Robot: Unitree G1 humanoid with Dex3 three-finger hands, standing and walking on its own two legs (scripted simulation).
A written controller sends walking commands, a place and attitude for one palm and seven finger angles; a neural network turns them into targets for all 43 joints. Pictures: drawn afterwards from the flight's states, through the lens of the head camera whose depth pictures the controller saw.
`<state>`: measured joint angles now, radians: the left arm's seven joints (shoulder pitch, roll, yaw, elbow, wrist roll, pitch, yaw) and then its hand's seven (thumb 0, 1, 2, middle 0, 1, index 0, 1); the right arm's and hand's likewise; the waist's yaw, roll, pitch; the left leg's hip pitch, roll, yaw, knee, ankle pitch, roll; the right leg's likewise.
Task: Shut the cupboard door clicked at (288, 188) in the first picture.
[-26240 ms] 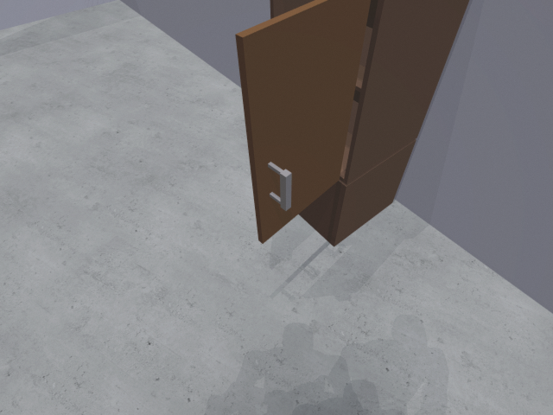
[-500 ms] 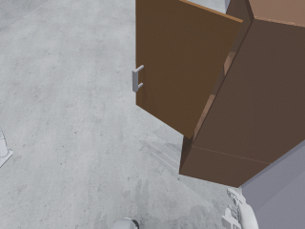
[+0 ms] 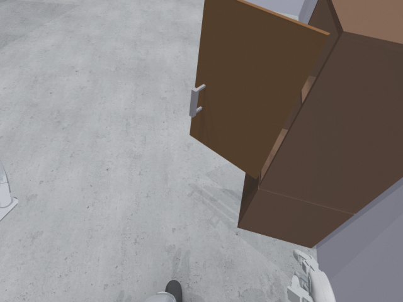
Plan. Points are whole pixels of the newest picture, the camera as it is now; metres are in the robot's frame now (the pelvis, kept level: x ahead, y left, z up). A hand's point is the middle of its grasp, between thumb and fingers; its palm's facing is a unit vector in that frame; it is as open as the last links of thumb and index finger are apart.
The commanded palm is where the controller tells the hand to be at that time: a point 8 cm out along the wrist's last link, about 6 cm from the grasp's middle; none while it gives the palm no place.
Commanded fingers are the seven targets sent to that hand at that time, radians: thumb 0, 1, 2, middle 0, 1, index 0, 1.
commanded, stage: stop stepping back and stand still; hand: left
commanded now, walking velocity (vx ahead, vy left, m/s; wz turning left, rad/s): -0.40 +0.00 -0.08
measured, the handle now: (197, 100) +0.81 +0.07 -0.10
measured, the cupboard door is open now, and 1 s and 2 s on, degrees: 65 65 65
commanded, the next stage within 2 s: let the arm hang, fingers relaxed in 1.74 s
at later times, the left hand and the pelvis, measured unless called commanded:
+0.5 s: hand out of the picture +0.09 +0.40 +0.19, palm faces +0.55 -0.80 -0.24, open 7.4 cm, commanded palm +0.02 +0.41 +0.19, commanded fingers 0.00 0.90 0.90 -0.20 -0.30 -0.20 -0.30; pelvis -0.12 +0.11 +0.00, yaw +0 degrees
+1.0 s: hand out of the picture +0.06 +0.44 +0.18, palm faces +0.40 -0.86 -0.31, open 7.4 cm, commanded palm -0.01 +0.48 +0.19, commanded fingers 0.00 0.90 0.90 -0.20 -0.30 -0.20 -0.30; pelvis -0.17 +0.19 -0.01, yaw -4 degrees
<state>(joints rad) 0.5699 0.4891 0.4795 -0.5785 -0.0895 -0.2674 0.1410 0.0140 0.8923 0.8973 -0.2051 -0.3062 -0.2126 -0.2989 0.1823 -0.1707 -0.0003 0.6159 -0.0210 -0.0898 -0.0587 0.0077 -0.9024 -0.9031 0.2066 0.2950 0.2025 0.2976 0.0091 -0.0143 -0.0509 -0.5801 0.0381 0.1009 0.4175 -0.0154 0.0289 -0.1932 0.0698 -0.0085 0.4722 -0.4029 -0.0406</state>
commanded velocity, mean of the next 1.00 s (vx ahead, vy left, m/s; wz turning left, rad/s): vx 0.17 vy -0.13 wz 0.00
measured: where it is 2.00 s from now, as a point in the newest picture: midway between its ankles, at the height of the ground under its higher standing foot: outside the picture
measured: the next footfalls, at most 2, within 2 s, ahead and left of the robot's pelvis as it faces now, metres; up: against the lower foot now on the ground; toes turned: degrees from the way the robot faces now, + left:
right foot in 0.28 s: -0.05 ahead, -0.07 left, +0.00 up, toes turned -2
left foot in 0.40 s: +0.01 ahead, +0.17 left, +0.00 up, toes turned +2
